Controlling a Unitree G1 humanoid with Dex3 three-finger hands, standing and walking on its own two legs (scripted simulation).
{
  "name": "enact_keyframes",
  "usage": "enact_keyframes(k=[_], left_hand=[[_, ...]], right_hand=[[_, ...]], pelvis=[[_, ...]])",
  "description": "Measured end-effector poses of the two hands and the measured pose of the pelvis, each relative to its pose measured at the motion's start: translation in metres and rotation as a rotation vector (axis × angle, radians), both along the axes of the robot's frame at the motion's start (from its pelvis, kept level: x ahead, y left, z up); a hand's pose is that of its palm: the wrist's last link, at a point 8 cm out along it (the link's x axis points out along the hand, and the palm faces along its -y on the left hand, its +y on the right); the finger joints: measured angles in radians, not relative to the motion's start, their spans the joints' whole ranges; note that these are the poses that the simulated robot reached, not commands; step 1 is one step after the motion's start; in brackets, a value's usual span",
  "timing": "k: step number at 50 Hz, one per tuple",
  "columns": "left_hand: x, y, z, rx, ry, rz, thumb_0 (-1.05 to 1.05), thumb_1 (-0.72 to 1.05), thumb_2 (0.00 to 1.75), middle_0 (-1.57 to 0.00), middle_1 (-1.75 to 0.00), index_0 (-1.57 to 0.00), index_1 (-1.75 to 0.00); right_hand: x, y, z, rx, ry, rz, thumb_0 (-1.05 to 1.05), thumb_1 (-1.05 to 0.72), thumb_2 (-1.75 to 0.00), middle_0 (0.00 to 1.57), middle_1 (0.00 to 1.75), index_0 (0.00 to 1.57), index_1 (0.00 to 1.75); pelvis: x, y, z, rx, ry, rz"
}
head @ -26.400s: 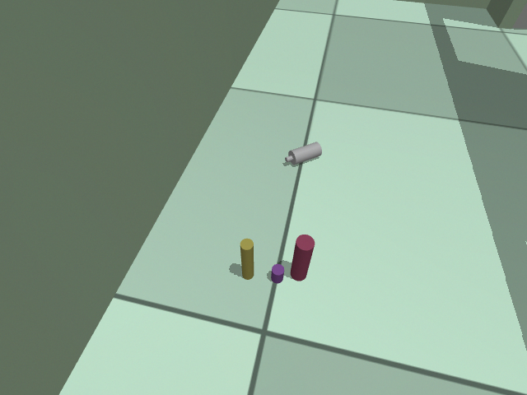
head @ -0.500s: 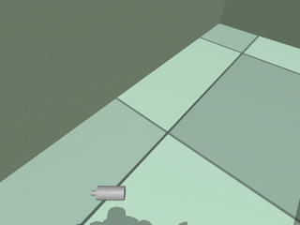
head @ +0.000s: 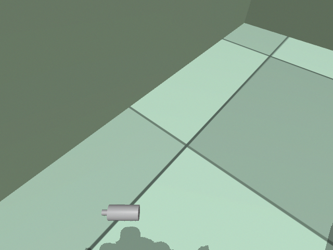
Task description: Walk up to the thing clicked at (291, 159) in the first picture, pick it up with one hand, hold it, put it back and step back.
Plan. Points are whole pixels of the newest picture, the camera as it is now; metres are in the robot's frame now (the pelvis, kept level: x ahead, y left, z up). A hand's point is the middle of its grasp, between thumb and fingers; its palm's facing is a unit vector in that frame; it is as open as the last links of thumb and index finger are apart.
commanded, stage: stand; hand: left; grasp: from above
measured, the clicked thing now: (120, 212) +0.42 +0.25 -0.74
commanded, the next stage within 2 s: rise first in 0.74 s
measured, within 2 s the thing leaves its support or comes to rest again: neither
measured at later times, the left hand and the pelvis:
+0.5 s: hand out of the picture +0.08 +0.26 -0.15, palm faces -0.03 -0.94 -0.35, open 7.4 cm; pelvis +0.01 +0.00 +0.00, yaw +0 degrees
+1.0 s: hand out of the picture +0.13 +0.25 -0.16, palm faces +0.02 -0.94 -0.33, open 8.1 cm; pelvis -0.01 +0.00 -0.01, yaw +1 degrees
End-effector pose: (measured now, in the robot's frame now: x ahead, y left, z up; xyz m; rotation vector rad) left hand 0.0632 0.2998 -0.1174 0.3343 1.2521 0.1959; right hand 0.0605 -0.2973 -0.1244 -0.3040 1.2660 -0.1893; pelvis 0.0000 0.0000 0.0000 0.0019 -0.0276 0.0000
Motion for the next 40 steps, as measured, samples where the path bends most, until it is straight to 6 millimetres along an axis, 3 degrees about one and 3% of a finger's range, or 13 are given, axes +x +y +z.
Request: enact_keyframes(k=[19,40], left_hand=[[0.011,-0.001,0.000,-0.003,-0.016,0.000,0.00,0.90,0.90,-0.21,-0.30,-0.21,-0.30],[0.010,0.000,-0.001,-0.002,-0.011,0.003,0.00,0.90,0.90,-0.21,-0.30,-0.21,-0.30]], right_hand=[[0.013,0.000,0.002,-0.004,-0.022,0.011,0.01,-0.91,-0.90,0.20,0.30,0.21,0.30],[0.013,0.001,0.002,-0.006,-0.017,0.008,0.01,-0.91,-0.90,0.20,0.30,0.21,0.30]], pelvis=[[0.005,0.000,0.000,-0.001,-0.001,0.000],[0.008,0.001,0.000,-0.002,-0.001,0.000]])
